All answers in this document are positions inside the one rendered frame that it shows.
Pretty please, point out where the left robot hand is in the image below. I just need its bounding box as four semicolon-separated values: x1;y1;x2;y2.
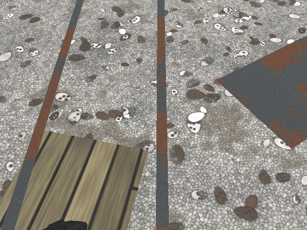
42;219;87;230

